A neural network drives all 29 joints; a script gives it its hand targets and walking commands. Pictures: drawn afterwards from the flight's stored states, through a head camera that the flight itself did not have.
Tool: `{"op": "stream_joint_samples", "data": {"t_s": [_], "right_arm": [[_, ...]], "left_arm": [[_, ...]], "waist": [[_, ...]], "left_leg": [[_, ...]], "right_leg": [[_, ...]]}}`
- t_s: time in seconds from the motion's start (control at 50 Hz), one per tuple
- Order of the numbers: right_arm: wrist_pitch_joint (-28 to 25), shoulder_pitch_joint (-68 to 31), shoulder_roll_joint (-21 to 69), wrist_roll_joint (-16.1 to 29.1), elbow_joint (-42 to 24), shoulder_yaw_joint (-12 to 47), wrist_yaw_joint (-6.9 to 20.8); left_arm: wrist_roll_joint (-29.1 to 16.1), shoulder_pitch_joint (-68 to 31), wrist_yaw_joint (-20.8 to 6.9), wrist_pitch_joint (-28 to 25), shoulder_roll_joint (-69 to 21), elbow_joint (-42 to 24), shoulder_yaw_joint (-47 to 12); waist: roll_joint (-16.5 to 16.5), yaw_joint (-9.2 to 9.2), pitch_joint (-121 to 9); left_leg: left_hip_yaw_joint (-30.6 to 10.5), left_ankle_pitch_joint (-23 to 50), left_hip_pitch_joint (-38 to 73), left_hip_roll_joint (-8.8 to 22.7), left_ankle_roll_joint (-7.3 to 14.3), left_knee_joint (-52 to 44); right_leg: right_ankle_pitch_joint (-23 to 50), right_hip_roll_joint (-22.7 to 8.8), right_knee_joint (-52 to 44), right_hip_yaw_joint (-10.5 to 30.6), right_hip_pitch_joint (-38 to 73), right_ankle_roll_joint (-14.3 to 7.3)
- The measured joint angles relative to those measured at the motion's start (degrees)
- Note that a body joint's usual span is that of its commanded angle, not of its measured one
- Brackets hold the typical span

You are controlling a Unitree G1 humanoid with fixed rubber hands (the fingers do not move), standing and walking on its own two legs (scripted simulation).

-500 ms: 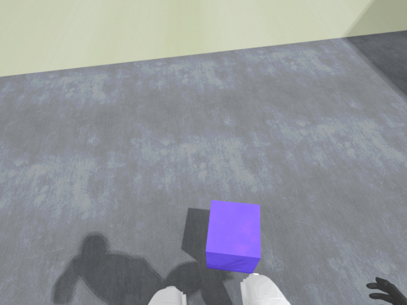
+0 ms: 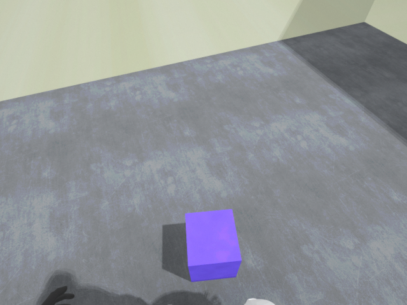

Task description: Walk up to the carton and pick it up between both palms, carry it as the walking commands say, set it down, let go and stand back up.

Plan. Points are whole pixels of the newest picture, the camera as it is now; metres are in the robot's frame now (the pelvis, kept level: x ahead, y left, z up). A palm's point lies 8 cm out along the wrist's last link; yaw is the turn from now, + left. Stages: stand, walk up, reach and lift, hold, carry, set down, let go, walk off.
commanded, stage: walk up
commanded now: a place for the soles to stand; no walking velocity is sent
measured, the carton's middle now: (211, 246) +0.44 +0.00 -0.62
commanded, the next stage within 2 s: stand in 1.34 s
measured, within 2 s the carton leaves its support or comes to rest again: neither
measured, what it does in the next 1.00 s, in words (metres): lifts its left foot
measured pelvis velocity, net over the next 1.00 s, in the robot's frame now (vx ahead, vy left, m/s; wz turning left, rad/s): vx -0.02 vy -0.05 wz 0.06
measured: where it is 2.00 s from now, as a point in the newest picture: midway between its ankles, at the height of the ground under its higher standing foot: outside the picture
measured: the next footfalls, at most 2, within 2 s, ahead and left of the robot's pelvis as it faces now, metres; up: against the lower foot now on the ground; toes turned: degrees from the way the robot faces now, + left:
left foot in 1.02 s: +0.01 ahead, +0.08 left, +0.00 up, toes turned -3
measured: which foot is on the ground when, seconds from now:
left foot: down 0.00-0.78, up 0.80-1.00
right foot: down 0.00-1.00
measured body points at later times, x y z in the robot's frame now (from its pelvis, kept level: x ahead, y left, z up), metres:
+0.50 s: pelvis +0.02 -0.02 +0.02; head +0.03 -0.02 +0.47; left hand +0.16 +0.31 -0.07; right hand +0.14 -0.35 -0.08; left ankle +0.02 +0.13 -0.71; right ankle +0.03 -0.13 -0.71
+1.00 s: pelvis -0.02 -0.05 +0.01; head +0.03 -0.05 +0.46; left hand +0.07 +0.29 -0.09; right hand +0.08 -0.39 -0.10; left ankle -0.03 +0.07 -0.70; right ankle +0.02 -0.14 -0.71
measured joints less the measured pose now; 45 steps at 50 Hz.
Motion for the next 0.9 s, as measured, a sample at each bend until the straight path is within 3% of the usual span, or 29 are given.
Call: {"op": "stream_joint_samples", "data": {"t_s": [0.06,0.12,0.18,0.58,0.68,0.74,0.78,0.84,0.9], "right_arm": [[0.9,-0.4,0.0,0.4,0.5,0.0,0.5],[1.7,-1.5,0.7,1.3,2.2,0.2,0.7],[1.3,-2.5,1.1,1.0,3.9,0.4,1.0],[2.0,-12.3,1.7,1.0,11.0,1.1,1.1],[2.7,-12.4,0.4,1.0,9.1,0.0,-0.1],[3.4,-11.7,-0.7,0.9,7.7,-0.7,-0.6],[4.0,-11.4,-1.5,0.8,7.1,-0.9,-0.7],[4.9,-11.0,-1.5,1.3,6.3,-1.0,-1.2],[4.7,-9.0,-0.9,1.3,5.9,-0.9,-0.9]], "left_arm": [[0.5,-0.8,0.2,-0.9,0.0,0.6,0.2],[0.2,-1.4,0.6,-1.4,-0.1,1.7,-0.6],[-0.2,-2.5,0.7,-1.0,-0.9,3.6,-1.7],[-0.6,-10.7,0.1,0.1,-1.9,10.9,-3.5],[-0.3,-11.2,-0.7,2.3,0.7,8.2,-1.8],[0.3,-9.9,-1.1,3.1,1.4,6.2,-0.6],[0.7,-8.2,-1.2,2.9,1.4,5.4,-0.2],[0.5,-6.3,-0.9,2.4,0.6,4.6,-0.2],[0.3,-5.3,0.1,2.0,-0.7,3.9,-0.8]], "waist": [[0.6,-0.19,0.1],[-0.3,-0.08,-0.1],[-0.6,0.35,-0.7],[0.6,0.71,-1.0],[-0.5,0.82,1.2],[-0.2,0.76,2.1],[0.3,1.09,2.4],[0.4,1.30,3.2],[0.7,2.06,3.6]], "left_leg": [[-0.7,-0.3,-0.8,1.1,-0.6,1.1],[-1.9,-1.0,0.0,-1.1,0.8,-0.5],[-1.9,2.1,2.0,-2.3,-0.6,-4.3],[-3.1,7.4,7.5,-2.1,-1.8,-15.5],[-2.9,6.8,4.6,-2.0,-1.8,-12.3],[-3.5,5.6,2.4,-1.0,-2.0,-8.9],[-4.0,4.4,0.6,0.0,-1.7,-5.6],[-7.7,-6.4,-4.0,-3.3,1.2,5.9],[-7.9,-8.0,-5.1,-5.7,1.9,11.4]], "right_leg": [[8.8,-0.1,-6.9,-1.0,2.0,0.6],[8.1,-0.9,-5.8,-0.7,1.7,1.3],[7.8,-1.6,-7.0,-0.1,2.6,1.7],[13.1,-1.3,-18.7,-1.8,8.9,1.5],[12.2,-1.2,-13.2,-1.3,4.7,1.2],[7.2,-0.3,-8.0,-1.1,2.9,0.4],[10.2,0.3,-9.8,-1.5,3.3,-0.2],[10.0,0.3,-8.6,-2.0,2.1,-0.9],[11.0,0.1,-11.0,-2.7,2.7,-1.4]]}}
